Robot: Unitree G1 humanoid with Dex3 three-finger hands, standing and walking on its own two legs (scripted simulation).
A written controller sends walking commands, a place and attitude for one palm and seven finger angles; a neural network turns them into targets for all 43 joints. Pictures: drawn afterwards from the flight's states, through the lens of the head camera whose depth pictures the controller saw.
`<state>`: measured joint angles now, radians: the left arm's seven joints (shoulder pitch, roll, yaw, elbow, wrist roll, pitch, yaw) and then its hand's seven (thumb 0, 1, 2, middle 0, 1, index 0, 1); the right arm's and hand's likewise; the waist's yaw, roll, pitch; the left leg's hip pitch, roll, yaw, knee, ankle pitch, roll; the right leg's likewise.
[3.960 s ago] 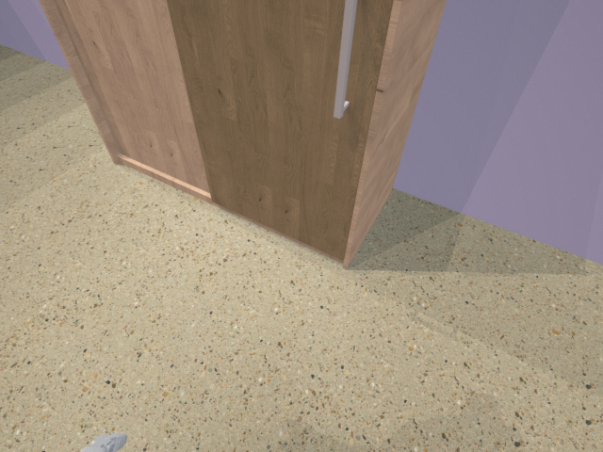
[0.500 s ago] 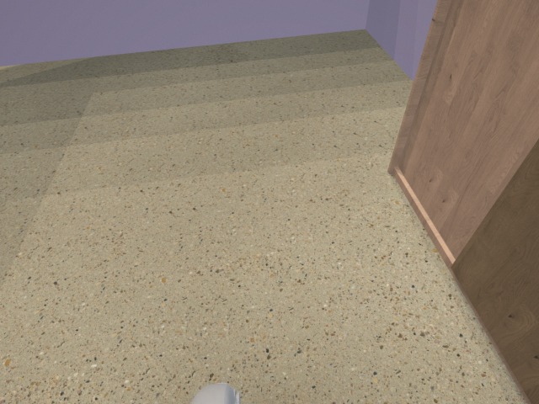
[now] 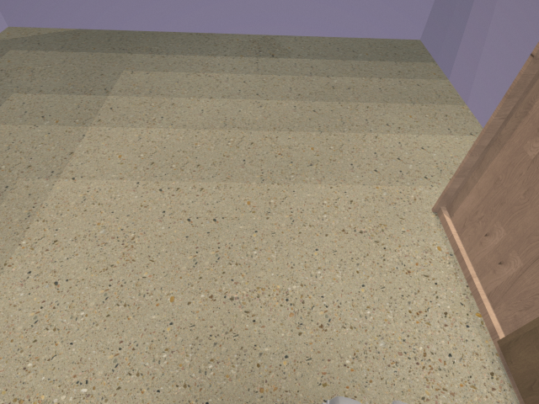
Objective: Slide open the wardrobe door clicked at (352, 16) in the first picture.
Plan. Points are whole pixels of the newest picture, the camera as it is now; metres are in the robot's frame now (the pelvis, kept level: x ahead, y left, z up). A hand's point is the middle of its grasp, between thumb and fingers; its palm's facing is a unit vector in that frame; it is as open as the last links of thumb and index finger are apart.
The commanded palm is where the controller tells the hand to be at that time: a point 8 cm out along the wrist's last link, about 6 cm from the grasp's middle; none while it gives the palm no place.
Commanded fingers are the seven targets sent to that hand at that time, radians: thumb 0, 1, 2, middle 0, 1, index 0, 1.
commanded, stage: turn to face it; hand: right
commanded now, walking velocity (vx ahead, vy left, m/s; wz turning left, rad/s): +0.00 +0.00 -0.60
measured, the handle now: out of the picture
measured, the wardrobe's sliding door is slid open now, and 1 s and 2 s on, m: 0.00 0.00 0.00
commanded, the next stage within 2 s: none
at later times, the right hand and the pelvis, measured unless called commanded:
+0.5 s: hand out of the picture +0.06 -0.27 -0.16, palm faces +0.31 +0.91 -0.26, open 7.4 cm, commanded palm none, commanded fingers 0.00 -0.90 -0.90 0.20 0.30 0.20 0.30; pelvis +0.05 -0.04 +0.01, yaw -16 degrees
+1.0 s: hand out of the picture +0.01 -0.18 -0.15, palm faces +0.56 +0.79 -0.25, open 7.4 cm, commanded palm none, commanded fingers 0.00 -0.90 -0.90 0.20 0.30 0.20 0.30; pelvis +0.06 +0.01 +0.01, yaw -35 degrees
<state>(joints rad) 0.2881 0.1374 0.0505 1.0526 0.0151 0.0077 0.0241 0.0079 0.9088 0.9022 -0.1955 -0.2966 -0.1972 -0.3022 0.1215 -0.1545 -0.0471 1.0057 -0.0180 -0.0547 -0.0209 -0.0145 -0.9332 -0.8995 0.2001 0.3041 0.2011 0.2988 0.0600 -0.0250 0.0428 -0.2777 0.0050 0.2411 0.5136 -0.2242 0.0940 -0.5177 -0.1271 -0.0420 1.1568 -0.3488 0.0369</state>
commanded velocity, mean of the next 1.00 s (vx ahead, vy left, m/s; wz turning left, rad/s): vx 0.00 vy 0.00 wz -0.60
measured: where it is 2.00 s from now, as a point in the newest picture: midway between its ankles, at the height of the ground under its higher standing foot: outside the picture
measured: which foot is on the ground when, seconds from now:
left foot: down 0.00-0.26, up 0.28-0.70, down 0.72-1.00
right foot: up 0.00-0.24, down 0.26-0.72, up 0.74-1.00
